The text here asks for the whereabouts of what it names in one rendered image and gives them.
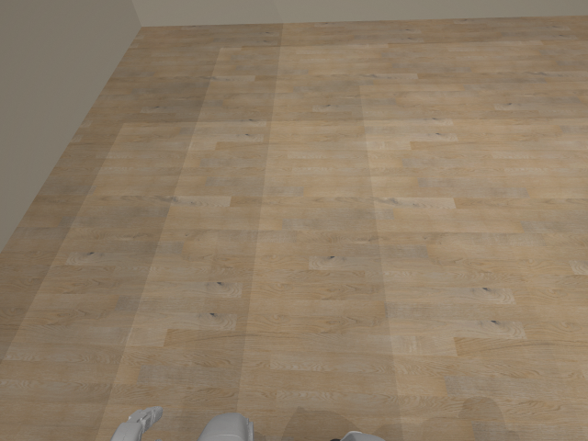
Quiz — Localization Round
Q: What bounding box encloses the robot left thigh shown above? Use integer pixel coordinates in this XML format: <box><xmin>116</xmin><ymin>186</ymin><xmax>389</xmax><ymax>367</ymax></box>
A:
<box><xmin>197</xmin><ymin>413</ymin><xmax>254</xmax><ymax>441</ymax></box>

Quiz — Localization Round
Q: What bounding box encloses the left robot hand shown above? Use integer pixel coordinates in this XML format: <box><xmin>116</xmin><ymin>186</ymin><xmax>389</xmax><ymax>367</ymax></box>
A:
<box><xmin>109</xmin><ymin>406</ymin><xmax>163</xmax><ymax>441</ymax></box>

